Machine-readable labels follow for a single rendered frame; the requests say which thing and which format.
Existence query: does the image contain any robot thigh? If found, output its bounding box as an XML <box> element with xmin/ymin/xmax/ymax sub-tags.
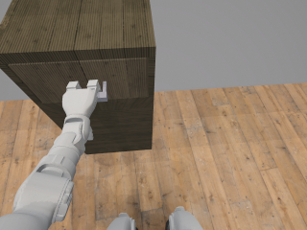
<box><xmin>169</xmin><ymin>211</ymin><xmax>203</xmax><ymax>230</ymax></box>
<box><xmin>107</xmin><ymin>217</ymin><xmax>136</xmax><ymax>230</ymax></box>

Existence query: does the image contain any handle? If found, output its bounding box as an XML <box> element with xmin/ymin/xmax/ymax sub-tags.
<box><xmin>97</xmin><ymin>81</ymin><xmax>108</xmax><ymax>103</ymax></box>

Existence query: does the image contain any robot left forearm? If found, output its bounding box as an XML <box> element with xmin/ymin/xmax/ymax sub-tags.
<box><xmin>12</xmin><ymin>114</ymin><xmax>90</xmax><ymax>212</ymax></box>

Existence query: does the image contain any robot left thigh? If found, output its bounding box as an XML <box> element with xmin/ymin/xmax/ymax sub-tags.
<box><xmin>107</xmin><ymin>217</ymin><xmax>136</xmax><ymax>230</ymax></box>

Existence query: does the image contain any cabinet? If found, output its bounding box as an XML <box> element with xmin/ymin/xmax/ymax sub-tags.
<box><xmin>0</xmin><ymin>0</ymin><xmax>156</xmax><ymax>155</ymax></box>

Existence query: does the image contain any robot left hand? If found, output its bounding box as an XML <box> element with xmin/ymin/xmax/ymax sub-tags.
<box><xmin>62</xmin><ymin>80</ymin><xmax>102</xmax><ymax>141</ymax></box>

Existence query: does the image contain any drawer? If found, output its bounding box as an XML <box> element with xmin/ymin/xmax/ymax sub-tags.
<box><xmin>8</xmin><ymin>57</ymin><xmax>148</xmax><ymax>103</ymax></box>

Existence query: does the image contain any left robot upper arm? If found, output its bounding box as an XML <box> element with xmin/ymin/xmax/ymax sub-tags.
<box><xmin>0</xmin><ymin>172</ymin><xmax>74</xmax><ymax>230</ymax></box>

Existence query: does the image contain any robot right thigh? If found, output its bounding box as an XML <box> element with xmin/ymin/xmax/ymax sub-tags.
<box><xmin>169</xmin><ymin>211</ymin><xmax>203</xmax><ymax>230</ymax></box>

